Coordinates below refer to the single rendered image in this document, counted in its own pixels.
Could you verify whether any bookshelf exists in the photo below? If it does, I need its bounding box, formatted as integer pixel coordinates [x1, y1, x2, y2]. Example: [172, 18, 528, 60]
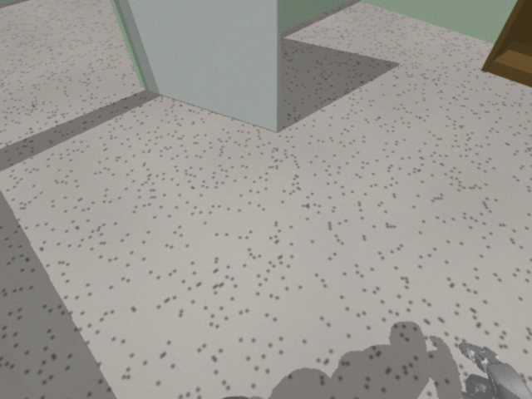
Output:
[481, 0, 532, 87]

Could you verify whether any right robot hand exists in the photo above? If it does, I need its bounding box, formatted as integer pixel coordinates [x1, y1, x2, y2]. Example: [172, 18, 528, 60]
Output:
[459, 342, 532, 399]

